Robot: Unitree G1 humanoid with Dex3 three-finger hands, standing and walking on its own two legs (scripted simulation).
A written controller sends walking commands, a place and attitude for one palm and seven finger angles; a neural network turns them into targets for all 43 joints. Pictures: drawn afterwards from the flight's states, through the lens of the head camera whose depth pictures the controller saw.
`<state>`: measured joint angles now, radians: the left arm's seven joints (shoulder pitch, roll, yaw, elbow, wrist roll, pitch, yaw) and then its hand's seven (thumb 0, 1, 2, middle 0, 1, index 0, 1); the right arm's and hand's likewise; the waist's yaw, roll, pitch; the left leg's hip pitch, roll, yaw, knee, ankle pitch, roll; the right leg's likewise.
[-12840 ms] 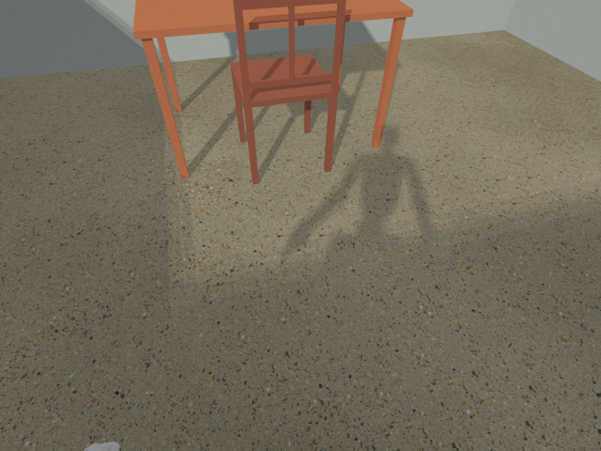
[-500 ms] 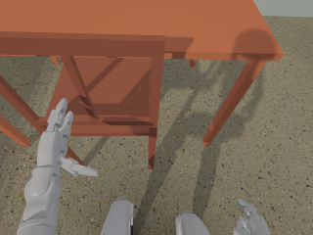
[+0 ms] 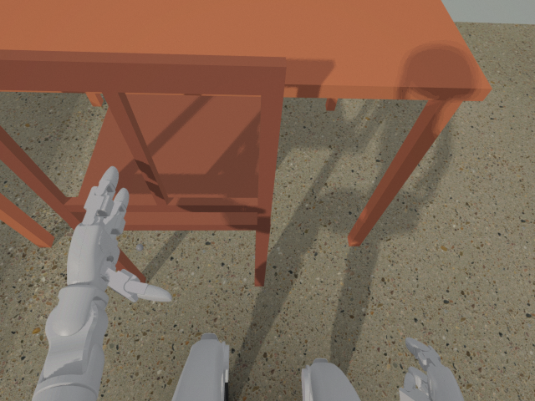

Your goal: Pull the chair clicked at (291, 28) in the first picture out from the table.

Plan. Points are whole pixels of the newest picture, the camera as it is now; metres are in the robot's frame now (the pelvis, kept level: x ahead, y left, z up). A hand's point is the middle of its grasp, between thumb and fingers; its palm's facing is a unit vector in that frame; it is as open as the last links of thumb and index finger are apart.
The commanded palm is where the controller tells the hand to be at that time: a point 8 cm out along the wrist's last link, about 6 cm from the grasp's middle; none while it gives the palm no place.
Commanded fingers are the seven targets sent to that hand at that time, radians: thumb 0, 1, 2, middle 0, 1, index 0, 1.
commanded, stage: aim the fingers beside a spindle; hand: left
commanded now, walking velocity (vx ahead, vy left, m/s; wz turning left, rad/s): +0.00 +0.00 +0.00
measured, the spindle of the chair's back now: (142, 157) +0.48 +0.22 +0.04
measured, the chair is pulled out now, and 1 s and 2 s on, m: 0.00 0.00 0.00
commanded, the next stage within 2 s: push the fingers through the gap in 0.12 s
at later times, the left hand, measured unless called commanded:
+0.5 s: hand (143, 228) +0.35 +0.20 +0.03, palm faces +0.05 -1.00 -0.04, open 16.9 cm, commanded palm +0.34 +0.24 +0.03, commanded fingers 0.00 -0.50 0.30 -0.06 -0.08 -0.06 -0.08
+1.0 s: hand (149, 199) +0.40 +0.20 +0.03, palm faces +0.06 -1.00 -0.04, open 16.9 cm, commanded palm +0.38 +0.24 +0.03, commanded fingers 0.00 -0.50 0.30 -0.06 -0.08 -0.06 -0.08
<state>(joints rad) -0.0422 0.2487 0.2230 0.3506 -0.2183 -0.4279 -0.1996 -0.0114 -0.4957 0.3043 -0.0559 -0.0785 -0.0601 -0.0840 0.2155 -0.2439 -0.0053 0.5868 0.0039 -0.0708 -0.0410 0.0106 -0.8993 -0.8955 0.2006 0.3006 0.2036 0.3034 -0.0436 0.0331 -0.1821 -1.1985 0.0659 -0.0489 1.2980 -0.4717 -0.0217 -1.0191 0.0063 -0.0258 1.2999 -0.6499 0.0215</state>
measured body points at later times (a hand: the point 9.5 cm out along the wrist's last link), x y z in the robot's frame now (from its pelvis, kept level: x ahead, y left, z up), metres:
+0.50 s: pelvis +0.00 +0.00 +0.00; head +0.10 +0.01 +0.44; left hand +0.34 +0.25 +0.03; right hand +0.14 -0.26 -0.11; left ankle +0.07 +0.13 -0.61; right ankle -0.01 -0.14 -0.61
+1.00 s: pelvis +0.00 +0.00 +0.00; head +0.11 +0.01 +0.43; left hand +0.39 +0.25 +0.03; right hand +0.10 -0.27 -0.11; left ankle +0.07 +0.13 -0.61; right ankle -0.01 -0.14 -0.61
